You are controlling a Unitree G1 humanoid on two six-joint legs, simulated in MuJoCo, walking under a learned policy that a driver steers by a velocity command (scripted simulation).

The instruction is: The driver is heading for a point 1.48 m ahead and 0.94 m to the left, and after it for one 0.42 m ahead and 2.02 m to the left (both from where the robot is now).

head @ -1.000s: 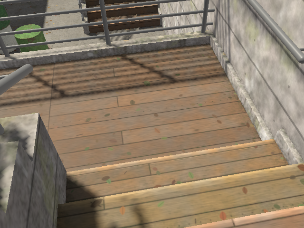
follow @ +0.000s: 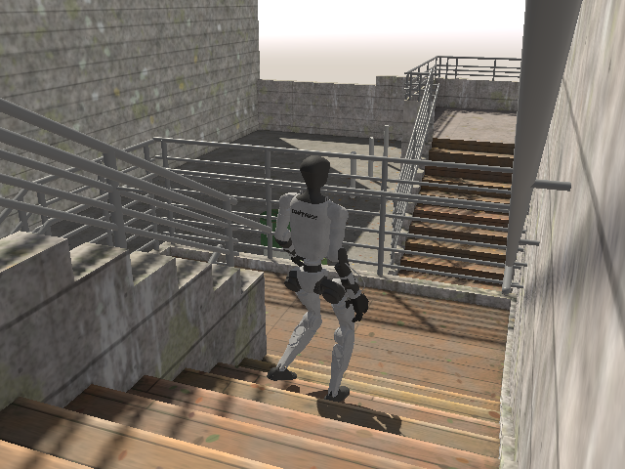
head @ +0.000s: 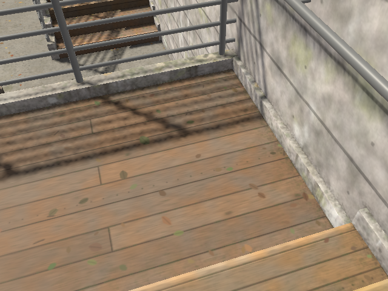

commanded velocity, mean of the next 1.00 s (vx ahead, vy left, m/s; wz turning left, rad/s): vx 0.12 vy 0.00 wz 0.87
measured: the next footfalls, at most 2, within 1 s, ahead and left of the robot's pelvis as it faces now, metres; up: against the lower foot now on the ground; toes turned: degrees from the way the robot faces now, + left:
left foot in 0.26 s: +0.26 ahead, +0.08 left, -0.17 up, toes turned +19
right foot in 0.70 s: +0.35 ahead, -0.09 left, -0.17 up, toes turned +45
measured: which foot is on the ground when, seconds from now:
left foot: up 0.00-0.24, down 0.26-0.72, up 0.74-1.00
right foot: down 0.00-0.26, up 0.28-0.68, down 0.70-1.00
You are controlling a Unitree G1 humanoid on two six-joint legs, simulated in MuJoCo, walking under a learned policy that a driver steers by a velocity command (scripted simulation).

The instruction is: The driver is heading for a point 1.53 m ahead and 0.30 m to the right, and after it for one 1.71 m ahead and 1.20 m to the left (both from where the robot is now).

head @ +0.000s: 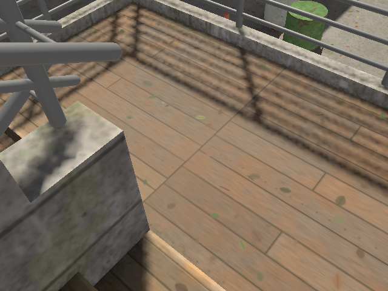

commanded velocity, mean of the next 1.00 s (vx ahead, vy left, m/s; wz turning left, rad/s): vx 0.02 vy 0.00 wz -0.38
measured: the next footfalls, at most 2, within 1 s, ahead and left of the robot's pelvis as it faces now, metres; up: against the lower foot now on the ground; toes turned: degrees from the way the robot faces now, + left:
left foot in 0.16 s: +0.05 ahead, +0.14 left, +0.00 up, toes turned +4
right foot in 0.72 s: -0.02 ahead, -0.10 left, +0.00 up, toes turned -21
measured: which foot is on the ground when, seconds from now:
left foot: up 0.00-0.14, down 0.16-0.72, up 0.74-1.00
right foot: down 0.00-0.48, up 0.50-0.70, down 0.72-1.00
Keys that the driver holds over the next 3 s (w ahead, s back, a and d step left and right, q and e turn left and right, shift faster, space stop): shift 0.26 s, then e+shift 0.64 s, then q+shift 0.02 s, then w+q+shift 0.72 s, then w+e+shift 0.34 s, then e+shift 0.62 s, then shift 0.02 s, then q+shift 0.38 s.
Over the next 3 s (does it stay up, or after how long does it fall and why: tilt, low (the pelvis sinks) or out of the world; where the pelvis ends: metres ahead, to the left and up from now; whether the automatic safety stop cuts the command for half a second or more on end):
stays up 1.12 -0.14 -0.35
